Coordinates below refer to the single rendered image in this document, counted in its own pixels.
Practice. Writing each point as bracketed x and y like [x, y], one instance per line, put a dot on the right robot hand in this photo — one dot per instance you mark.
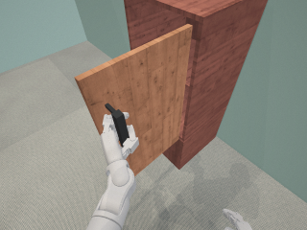
[236, 220]

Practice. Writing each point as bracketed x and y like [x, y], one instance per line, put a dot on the robot left forearm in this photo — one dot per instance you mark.
[112, 209]

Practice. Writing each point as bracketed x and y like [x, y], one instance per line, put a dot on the cupboard door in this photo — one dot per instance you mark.
[147, 82]

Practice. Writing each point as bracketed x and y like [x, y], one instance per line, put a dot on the handle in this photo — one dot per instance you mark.
[119, 121]

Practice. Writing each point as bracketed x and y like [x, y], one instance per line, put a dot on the left robot hand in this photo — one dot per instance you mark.
[110, 141]

